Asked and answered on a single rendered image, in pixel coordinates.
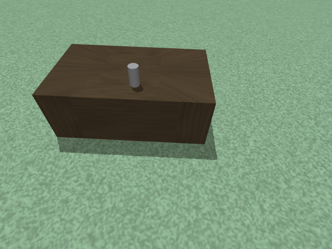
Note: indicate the can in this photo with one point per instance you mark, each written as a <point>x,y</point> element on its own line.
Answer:
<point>134,77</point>

